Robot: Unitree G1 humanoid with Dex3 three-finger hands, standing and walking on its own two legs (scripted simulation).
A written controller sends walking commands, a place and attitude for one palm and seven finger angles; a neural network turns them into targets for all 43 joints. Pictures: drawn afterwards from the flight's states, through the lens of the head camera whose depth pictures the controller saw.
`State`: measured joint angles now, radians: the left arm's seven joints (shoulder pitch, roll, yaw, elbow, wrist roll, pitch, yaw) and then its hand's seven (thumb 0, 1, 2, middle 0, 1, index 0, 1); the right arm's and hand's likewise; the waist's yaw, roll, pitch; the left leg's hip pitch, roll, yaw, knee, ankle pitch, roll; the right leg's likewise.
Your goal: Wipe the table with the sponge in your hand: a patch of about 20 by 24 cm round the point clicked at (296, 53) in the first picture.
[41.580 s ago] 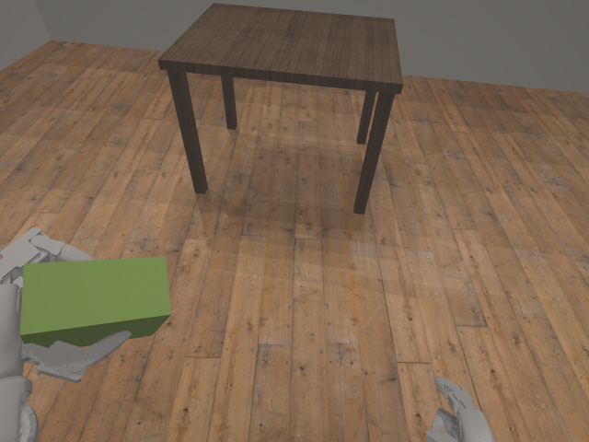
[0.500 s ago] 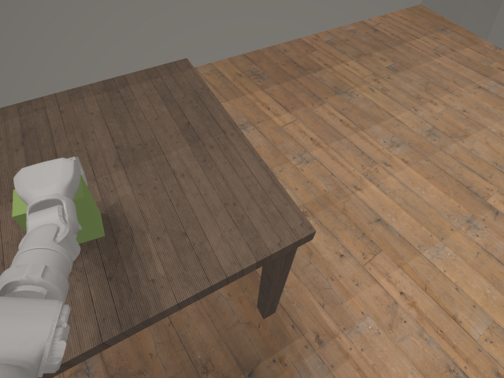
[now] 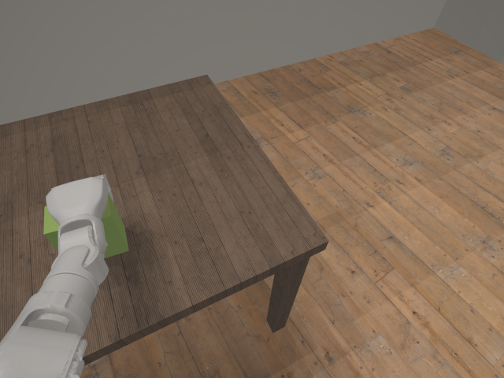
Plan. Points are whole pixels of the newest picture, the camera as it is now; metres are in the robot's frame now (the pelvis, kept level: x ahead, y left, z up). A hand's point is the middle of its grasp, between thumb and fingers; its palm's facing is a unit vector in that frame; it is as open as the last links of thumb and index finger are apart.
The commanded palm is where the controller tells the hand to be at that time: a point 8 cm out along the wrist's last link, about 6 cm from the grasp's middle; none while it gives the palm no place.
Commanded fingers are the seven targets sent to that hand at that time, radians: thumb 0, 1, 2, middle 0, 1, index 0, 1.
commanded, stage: wipe back along the middle lane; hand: left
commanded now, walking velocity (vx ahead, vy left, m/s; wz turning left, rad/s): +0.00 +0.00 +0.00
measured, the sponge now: (93, 235) +0.36 +0.32 -0.04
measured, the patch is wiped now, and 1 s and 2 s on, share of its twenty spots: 0.30 0.55 0.65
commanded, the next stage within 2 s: slide across to the third lane in 0.84 s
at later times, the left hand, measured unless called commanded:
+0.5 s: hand (95, 248) +0.31 +0.28 +0.01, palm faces -0.02 -0.04 -1.00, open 10.0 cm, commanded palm +0.28 +0.26 +0.05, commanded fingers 0.00 0.10 1.30 -1.20 -1.60 -1.20 -1.60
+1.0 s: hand (100, 265) +0.29 +0.26 +0.01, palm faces -0.05 -0.04 -1.00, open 10.0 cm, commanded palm +0.26 +0.24 +0.05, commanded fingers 0.00 0.10 1.30 -1.20 -1.60 -1.20 -1.60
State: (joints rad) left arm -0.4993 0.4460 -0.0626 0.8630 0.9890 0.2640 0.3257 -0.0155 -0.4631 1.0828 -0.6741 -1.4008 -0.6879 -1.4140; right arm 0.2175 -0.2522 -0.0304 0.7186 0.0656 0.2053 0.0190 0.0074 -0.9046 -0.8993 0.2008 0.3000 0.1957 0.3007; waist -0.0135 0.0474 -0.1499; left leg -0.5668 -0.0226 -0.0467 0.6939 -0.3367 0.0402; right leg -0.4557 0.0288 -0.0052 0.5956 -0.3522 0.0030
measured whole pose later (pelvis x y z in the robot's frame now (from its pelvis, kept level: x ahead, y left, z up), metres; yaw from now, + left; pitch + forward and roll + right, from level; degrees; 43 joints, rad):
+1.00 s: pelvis +0.00 -0.02 +0.00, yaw +1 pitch +6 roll -1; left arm -0.15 0.35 -0.15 0.46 0.97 0.41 0.30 -0.01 -0.45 1.08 -0.67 -1.40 -0.68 -1.42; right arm 0.14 -0.27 -0.01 0.67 0.08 0.19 0.00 0.01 -0.90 -0.90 0.20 0.30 0.19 0.30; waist 0.04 0.06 -0.12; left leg -0.43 -0.02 -0.05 0.66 -0.33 0.02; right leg -0.34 0.03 -0.01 0.60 -0.37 -0.02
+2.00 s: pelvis -0.03 -0.04 +0.00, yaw +1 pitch +6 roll -1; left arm -0.49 0.24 -0.24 0.82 0.97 0.43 0.31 0.00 -0.51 1.08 -0.74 -1.33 -0.76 -1.34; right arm 0.13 -0.25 -0.01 0.74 0.07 0.18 -0.02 0.01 -0.91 -0.90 0.20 0.30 0.19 0.30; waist 0.02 0.06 -0.10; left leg -0.46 -0.01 -0.07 0.63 -0.28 0.00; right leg -0.39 0.04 -0.03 0.61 -0.34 -0.04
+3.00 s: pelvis -0.04 -0.04 -0.02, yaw -2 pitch +18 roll -2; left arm -0.91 0.51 -0.01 1.29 1.04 0.27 0.32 0.01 -0.54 1.10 -0.77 -1.32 -0.79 -1.33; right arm 0.30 -0.27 -0.01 0.76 0.05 0.09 0.00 0.01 -0.90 -0.90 0.20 0.30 0.20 0.30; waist -0.13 0.06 -0.15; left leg -0.81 0.04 -0.06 0.81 -0.31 0.00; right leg -0.72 0.09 -0.02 0.74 -0.34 -0.05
